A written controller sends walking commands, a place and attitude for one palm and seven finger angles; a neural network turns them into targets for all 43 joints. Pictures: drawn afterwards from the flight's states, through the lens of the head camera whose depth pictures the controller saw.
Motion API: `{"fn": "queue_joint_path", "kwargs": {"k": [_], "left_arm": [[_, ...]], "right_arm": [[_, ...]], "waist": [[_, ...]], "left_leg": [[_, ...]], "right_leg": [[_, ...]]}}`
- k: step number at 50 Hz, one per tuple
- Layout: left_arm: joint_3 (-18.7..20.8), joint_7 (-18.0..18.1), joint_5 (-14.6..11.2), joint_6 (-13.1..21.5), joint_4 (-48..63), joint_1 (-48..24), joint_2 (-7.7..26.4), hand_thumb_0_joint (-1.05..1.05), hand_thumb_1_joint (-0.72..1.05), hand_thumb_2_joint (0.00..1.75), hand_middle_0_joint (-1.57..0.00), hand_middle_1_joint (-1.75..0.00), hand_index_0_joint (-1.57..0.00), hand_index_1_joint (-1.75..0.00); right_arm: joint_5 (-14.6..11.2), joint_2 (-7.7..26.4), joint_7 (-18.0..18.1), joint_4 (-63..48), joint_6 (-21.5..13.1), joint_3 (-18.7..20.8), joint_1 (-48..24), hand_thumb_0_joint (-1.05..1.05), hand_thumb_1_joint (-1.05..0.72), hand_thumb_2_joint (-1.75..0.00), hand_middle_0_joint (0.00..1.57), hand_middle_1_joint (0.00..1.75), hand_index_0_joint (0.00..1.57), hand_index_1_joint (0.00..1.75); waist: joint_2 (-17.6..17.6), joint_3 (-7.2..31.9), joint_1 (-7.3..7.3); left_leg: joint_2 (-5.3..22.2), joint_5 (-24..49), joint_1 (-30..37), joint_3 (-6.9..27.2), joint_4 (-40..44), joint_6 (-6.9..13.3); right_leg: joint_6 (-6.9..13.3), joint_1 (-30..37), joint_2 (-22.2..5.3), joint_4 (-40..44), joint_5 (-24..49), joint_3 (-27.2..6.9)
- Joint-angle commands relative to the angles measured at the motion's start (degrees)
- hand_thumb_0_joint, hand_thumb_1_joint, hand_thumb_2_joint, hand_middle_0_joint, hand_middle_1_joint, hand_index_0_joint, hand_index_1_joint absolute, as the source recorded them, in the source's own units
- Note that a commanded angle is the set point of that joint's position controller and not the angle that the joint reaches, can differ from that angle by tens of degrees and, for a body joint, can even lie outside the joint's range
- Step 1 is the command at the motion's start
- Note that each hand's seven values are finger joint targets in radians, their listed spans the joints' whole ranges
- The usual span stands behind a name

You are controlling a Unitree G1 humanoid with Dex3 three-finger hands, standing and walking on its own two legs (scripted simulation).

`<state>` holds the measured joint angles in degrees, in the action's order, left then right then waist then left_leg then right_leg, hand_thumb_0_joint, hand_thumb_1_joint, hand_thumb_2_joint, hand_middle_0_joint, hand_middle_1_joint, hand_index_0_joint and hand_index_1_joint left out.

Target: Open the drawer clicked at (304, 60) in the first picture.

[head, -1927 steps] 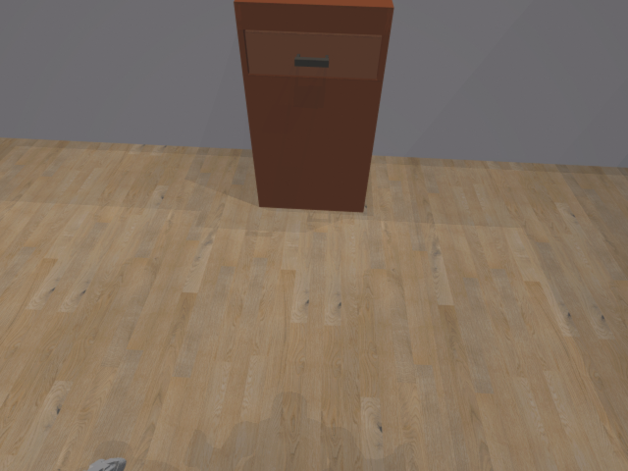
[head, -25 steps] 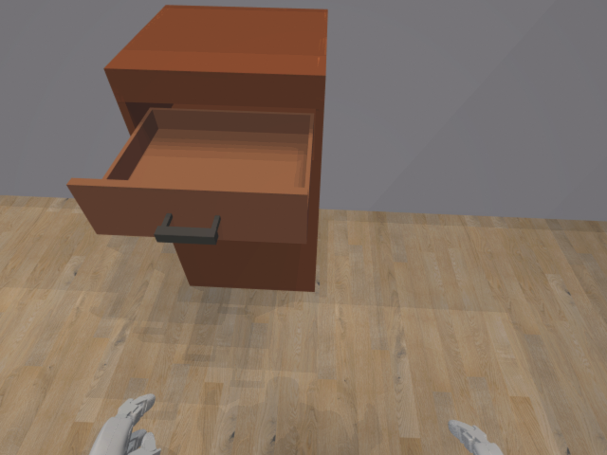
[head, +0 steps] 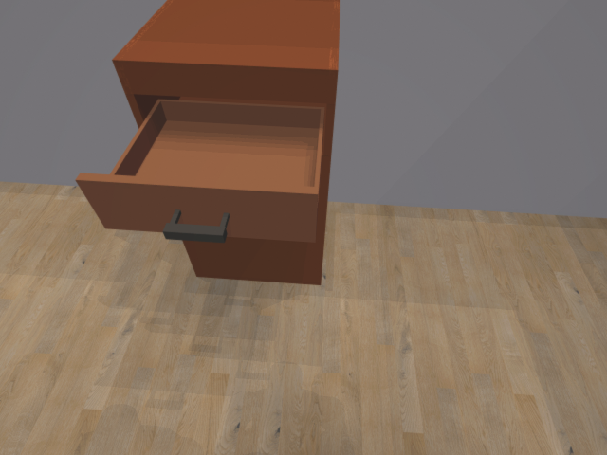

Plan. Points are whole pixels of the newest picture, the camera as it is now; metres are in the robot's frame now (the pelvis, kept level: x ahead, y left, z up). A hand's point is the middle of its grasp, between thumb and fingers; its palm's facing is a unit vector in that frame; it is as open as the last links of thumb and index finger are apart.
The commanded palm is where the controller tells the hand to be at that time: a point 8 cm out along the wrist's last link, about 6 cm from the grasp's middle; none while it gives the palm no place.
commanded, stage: let the arm hang, fingers relaxed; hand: left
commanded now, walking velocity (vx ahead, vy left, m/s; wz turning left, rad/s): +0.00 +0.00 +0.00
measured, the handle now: (198, 224) +0.51 +0.24 -0.06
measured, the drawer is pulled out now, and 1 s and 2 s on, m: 0.30 0.30 0.30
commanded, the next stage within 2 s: look to check the result in 0.40 s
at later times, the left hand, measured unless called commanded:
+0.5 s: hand out of the picture +0.00 +0.15 -0.18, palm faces +0.03 -0.98 -0.17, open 7.3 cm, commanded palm none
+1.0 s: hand out of the picture +0.01 +0.14 -0.18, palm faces +0.04 -0.98 -0.17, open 7.4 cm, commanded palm none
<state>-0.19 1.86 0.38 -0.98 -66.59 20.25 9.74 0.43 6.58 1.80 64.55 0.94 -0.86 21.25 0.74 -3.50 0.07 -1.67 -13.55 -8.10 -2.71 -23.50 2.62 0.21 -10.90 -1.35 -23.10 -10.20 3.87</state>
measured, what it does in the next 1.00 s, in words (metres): stands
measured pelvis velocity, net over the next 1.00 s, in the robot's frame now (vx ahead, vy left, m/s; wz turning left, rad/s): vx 0.02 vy -0.02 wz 0.00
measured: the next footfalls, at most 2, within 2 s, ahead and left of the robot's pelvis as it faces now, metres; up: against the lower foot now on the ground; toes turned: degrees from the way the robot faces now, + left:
none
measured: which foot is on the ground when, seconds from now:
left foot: down 0.00-1.00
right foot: down 0.00-1.00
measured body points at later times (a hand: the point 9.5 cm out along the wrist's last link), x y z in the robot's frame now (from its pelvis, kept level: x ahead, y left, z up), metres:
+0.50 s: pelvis +0.01 -0.01 +0.00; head +0.02 -0.01 +0.45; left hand +0.00 +0.20 -0.16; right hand -0.03 -0.22 -0.16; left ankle -0.01 +0.09 -0.74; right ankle +0.03 -0.12 -0.74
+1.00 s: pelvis +0.02 -0.02 +0.00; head +0.03 -0.03 +0.45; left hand +0.01 +0.19 -0.16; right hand -0.01 -0.22 -0.16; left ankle -0.01 +0.09 -0.74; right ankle +0.03 -0.12 -0.74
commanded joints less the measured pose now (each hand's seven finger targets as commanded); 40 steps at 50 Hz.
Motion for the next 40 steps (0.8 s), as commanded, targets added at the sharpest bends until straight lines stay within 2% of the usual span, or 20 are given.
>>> {"fn": "queue_joint_path", "kwargs": {"k": [1, 8, 13, 19, 25, 29, 37, 40], "left_arm": [[0.69, 0.54, 0.37, 0.88, 1.61, 2.69, 4.03, 0.00, 0.90, 0.90, -0.20, -0.30, -0.20, -0.30], [1.03, 0.68, 0.57, 1.20, 2.21, 2.61, 3.14, 0.00, 0.90, 0.90, -0.20, -0.30, -0.20, -0.30], [1.25, 0.64, 0.52, 1.40, 2.46, 1.94, 2.87, 0.00, 0.90, 0.90, -0.20, -0.30, -0.20, -0.30], [1.27, 0.53, 0.42, 1.52, 2.59, 1.34, 2.91, 0.00, 0.90, 0.90, -0.20, -0.30, -0.20, -0.30], [1.43, 0.51, 0.30, 1.62, 2.26, 1.05, 3.13, 0.00, 0.90, 0.90, -0.20, -0.30, -0.20, -0.30], [1.40, 0.58, 0.29, 1.67, 1.96, 1.04, 3.07, 0.00, 0.90, 0.90, -0.20, -0.30, -0.20, -0.30], [1.45, 0.56, 0.19, 1.77, 1.76, 1.21, 2.99, 0.00, 0.90, 0.90, -0.20, -0.30, -0.20, -0.30], [1.47, 0.60, 0.22, 1.78, 1.83, 0.99, 2.91, 0.00, 0.90, 0.90, -0.20, -0.30, -0.20, -0.30]], "right_arm": [[0.01, 5.59, 0.45, -0.49, -1.21, 1.16, 4.56, 0.00, -0.90, -0.90, 0.20, 0.30, 0.20, 0.30], [-0.01, 4.38, 0.43, -0.49, -1.42, 1.40, 3.99, 0.00, -0.90, -0.90, 0.20, 0.30, 0.20, 0.30], [-0.02, 3.88, 0.54, -0.63, -1.50, 1.47, 3.76, 0.00, -0.90, -0.90, 0.20, 0.30, 0.20, 0.30], [0.11, 3.73, 0.66, -0.53, -1.41, 1.45, 3.72, 0.00, -0.90, -0.90, 0.20, 0.30, 0.20, 0.30], [0.10, 3.95, 0.78, -0.30, -1.43, 1.45, 3.69, 0.00, -0.90, -0.90, 0.20, 0.30, 0.20, 0.30], [0.04, 3.94, 0.82, -0.26, -1.25, 1.39, 3.58, 0.00, -0.90, -0.90, 0.20, 0.30, 0.20, 0.30], [0.12, 4.17, 0.84, -0.11, -1.14, 1.45, 3.38, 0.00, -0.90, -0.90, 0.20, 0.30, 0.20, 0.30], [0.15, 4.07, 0.88, -0.15, -1.14, 1.45, 3.45, 0.00, -0.90, -0.90, 0.20, 0.30, 0.20, 0.30]], "waist": [[-0.76, -3.73, -0.02], [0.13, -4.80, 0.14], [-0.61, -4.09, 0.02], [0.73, -2.97, -0.32], [0.05, -1.64, -0.32], [0.83, -2.41, -0.43], [-0.53, -1.97, -0.39], [0.71, -2.09, -0.51]], "left_leg": [[7.55, -1.17, -6.74, 7.48, 8.09, 0.10], [7.07, -0.57, -5.93, 6.47, 7.52, -0.01], [7.03, 2.27, -5.11, 5.81, 6.44, -0.08], [6.99, 4.10, -3.90, 5.36, 5.74, -0.21], [7.06, 6.33, -2.99, 5.23, 5.37, -0.41], [7.11, 5.56, -2.91, 5.16, 5.45, -0.57], [7.00, 5.53, -2.57, 4.95, 5.25, -0.71], [7.13, 5.91, -2.44, 4.89, 5.27, -0.75]], "right_leg": [[1.77, 0.61, -3.98, 3.17, -0.77, -4.74], [1.80, -1.33, -3.80, 3.31, -0.65, -5.19], [1.83, -0.61, -3.99, 3.67, 1.08, -5.23], [2.08, 0.33, -4.36, 4.03, 2.72, -5.26], [2.26, 2.05, -4.49, 4.01, 5.03, -5.11], [2.31, 1.64, -4.47, 4.76, 3.96, -5.11], [2.40, 2.22, -4.50, 5.16, 4.13, -5.19], [2.43, 2.16, -4.37, 5.10, 4.57, -5.22]]}}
